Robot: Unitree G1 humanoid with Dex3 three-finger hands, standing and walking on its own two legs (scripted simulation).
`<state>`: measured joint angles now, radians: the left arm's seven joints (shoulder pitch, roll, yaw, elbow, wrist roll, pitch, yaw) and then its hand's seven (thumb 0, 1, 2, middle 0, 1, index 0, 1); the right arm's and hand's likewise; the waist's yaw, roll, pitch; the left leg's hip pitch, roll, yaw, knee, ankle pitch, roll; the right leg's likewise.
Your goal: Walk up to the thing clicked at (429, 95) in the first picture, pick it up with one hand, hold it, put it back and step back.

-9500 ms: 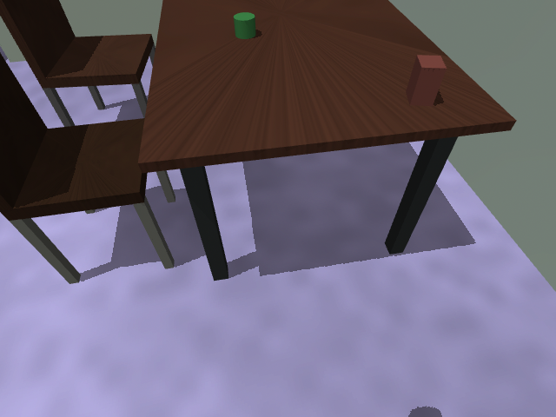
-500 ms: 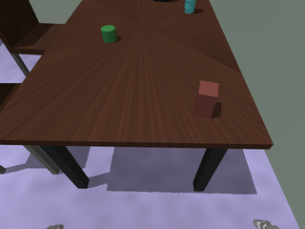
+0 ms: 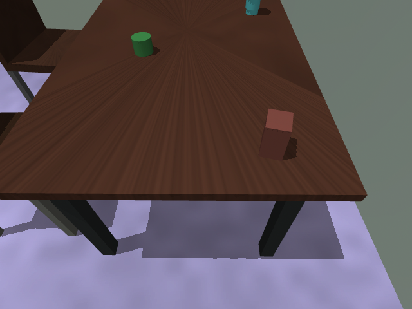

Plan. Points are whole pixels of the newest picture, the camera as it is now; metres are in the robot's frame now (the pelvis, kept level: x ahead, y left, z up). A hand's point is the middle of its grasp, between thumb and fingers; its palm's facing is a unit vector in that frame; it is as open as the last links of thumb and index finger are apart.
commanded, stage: walk up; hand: right
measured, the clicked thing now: (275, 135) +0.52 -0.16 +0.00
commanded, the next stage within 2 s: stand in 0.16 s
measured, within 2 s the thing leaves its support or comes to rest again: neither
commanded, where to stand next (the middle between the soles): +0.06 -0.01 m, yaw +0 degrees
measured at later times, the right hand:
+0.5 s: hand out of the picture +0.10 -0.26 -0.15, palm faces +0.00 +0.94 -0.34, open 7.4 cm
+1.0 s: hand out of the picture +0.10 -0.26 -0.15, palm faces -0.02 +0.94 -0.34, open 7.4 cm
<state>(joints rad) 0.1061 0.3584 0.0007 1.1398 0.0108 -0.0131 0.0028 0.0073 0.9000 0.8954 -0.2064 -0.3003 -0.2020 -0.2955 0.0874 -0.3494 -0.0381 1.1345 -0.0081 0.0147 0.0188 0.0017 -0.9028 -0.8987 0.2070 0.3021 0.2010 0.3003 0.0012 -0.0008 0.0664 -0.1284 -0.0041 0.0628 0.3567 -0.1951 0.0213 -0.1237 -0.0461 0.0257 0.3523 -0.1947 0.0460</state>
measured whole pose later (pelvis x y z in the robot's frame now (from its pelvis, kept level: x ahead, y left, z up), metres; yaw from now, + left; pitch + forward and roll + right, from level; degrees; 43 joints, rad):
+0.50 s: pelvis +0.01 +0.00 +0.00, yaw +0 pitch -2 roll +0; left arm 0.10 0.35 0.00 1.13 0.01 -0.01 0.00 0.01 0.90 0.90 -0.21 -0.30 -0.20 -0.30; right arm 0.07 -0.34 -0.02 1.15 0.00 -0.01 0.01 0.00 -0.90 -0.90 0.21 0.30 0.20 0.30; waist -0.01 -0.01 0.04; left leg -0.10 0.00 0.05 0.31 -0.18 0.01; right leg -0.09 -0.04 0.01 0.30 -0.18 0.04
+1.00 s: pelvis +0.01 -0.01 +0.00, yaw +1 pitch -2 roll +0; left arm 0.11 0.35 0.00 1.13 0.01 0.00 0.00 0.01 0.90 0.90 -0.21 -0.30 -0.20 -0.30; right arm 0.08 -0.34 -0.01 1.16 0.00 -0.01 0.01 0.00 -0.90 -0.90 0.21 0.30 0.20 0.30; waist 0.00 0.00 0.04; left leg -0.09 0.01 0.04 0.30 -0.18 0.00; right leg -0.08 -0.03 0.00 0.29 -0.18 0.03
